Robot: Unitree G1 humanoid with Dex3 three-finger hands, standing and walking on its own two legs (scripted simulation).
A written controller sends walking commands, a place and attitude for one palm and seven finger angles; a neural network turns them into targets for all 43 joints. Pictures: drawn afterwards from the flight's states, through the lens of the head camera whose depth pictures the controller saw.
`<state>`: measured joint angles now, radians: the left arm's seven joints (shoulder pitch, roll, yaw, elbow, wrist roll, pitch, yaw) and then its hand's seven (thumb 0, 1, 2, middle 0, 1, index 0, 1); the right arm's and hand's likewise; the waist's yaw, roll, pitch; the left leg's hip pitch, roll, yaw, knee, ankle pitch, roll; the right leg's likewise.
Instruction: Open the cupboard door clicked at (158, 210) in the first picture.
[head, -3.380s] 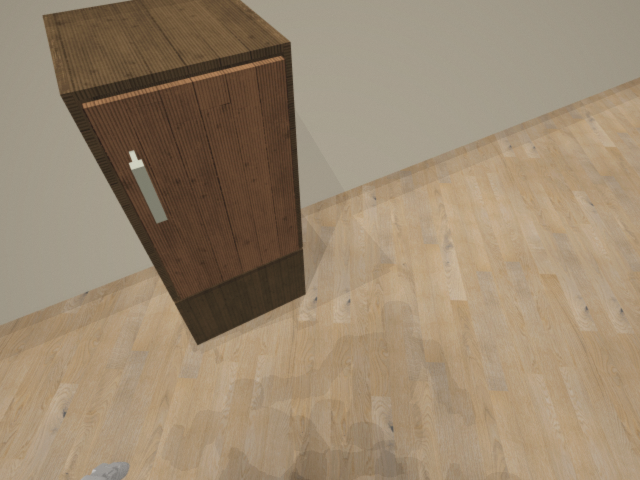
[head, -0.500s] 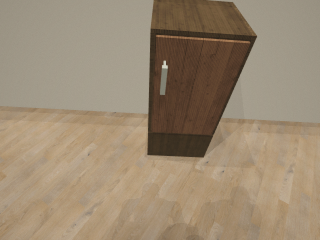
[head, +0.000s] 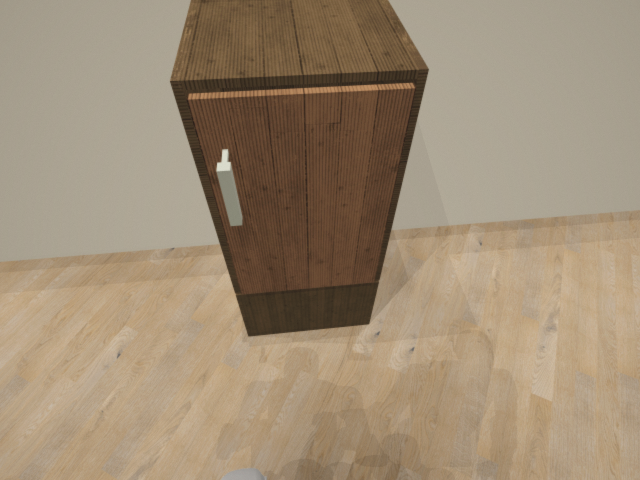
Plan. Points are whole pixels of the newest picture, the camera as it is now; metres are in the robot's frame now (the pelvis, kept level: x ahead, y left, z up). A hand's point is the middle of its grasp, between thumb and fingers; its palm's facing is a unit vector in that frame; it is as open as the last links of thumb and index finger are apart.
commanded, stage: come to a stop and stand still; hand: left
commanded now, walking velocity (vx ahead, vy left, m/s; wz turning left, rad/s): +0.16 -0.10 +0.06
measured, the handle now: (230, 188) +0.61 +0.18 -0.03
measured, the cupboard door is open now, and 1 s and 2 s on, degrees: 0 0 0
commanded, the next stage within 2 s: look again from close up in 1.36 s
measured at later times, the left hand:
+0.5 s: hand out of the picture +0.08 +0.17 -0.16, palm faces +0.03 -0.95 -0.31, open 7.3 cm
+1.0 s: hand out of the picture +0.01 +0.17 -0.17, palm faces +0.10 -0.97 -0.21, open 7.3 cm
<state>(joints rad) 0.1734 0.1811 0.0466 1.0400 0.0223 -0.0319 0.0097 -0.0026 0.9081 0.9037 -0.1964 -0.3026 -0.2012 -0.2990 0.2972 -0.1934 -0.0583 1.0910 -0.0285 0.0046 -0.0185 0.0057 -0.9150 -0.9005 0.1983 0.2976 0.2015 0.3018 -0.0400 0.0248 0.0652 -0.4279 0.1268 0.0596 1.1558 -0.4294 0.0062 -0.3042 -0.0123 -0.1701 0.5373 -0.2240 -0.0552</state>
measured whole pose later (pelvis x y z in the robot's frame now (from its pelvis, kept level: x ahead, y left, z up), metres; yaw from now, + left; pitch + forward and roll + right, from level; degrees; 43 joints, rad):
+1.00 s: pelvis +0.01 -0.02 +0.00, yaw +1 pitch -1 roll +0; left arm 0.28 0.20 0.04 1.06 0.02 0.04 0.02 0.00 0.90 0.90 -0.20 -0.30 -0.21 -0.30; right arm 0.22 -0.19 -0.03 1.04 -0.02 0.02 -0.01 0.00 -0.91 -0.90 0.20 0.30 0.20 0.30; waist 0.03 -0.03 0.02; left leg -0.19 0.03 0.02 0.49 -0.30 -0.02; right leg -0.31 -0.07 -0.08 0.54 -0.24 0.02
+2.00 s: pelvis +0.03 -0.03 +0.01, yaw +0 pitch -1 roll +1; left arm 0.24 0.15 0.00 1.11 0.01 -0.02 0.03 0.00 0.92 0.90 -0.20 -0.30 -0.20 -0.30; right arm 0.29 -0.17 0.01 1.08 -0.02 -0.02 -0.03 0.00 -0.92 -0.90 0.20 0.30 0.20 0.30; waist 0.00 0.04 0.04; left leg -0.12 0.03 0.04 0.45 -0.30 -0.03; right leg -0.24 -0.05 -0.04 0.52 -0.26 0.01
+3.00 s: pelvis -0.03 +0.00 -0.09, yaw +2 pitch +16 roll -2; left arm 0.28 0.26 0.27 0.09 -0.29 -0.39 -0.24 0.00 0.00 0.52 -0.26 -0.88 -0.27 -0.88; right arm 0.29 -0.25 0.01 0.56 0.01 -0.23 -0.05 0.01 -0.90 -0.90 0.21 0.30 0.21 0.30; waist -0.02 0.01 -0.13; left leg -0.95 0.03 -0.03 1.22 -0.56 0.00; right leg -0.98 -0.07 -0.07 1.14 -0.44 0.02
